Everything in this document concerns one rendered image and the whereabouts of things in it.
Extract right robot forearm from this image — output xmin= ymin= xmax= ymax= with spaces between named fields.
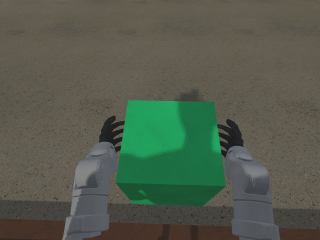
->
xmin=223 ymin=146 xmax=280 ymax=240

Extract left robot forearm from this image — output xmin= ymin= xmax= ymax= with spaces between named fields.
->
xmin=62 ymin=141 xmax=118 ymax=240

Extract robot right hand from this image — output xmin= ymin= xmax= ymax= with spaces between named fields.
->
xmin=217 ymin=119 xmax=244 ymax=157

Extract carton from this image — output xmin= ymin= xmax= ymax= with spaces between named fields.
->
xmin=116 ymin=100 xmax=226 ymax=206

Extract robot left hand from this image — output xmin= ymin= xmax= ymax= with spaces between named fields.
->
xmin=99 ymin=115 xmax=125 ymax=153

